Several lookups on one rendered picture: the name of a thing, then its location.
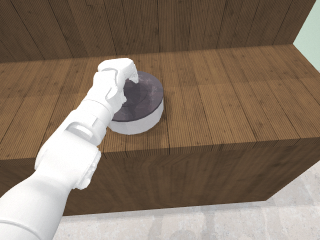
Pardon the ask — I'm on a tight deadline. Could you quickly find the lid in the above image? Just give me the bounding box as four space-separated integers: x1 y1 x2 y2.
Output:
111 70 164 122

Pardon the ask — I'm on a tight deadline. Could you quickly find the knob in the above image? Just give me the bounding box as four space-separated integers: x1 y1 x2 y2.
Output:
123 78 138 96

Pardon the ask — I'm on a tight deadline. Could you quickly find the robot left upper arm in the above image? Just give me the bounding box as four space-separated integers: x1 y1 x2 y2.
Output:
0 130 102 240

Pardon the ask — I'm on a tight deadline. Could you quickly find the table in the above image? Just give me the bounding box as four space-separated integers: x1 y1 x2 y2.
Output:
0 0 320 217

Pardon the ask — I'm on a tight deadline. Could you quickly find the pot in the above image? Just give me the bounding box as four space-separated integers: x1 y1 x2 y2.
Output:
108 99 164 135

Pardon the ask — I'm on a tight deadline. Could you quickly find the left robot forearm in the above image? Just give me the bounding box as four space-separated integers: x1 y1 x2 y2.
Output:
34 65 126 170

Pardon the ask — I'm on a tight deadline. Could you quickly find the left robot hand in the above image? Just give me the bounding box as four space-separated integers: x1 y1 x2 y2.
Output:
97 58 139 104

